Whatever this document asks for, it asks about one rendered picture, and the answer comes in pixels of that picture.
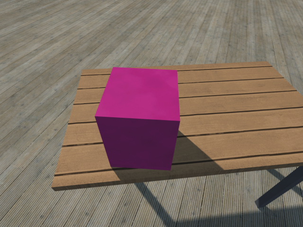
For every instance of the carton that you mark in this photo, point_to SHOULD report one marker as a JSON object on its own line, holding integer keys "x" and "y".
{"x": 138, "y": 118}

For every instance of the table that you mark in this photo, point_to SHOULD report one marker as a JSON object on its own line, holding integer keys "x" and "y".
{"x": 234, "y": 117}

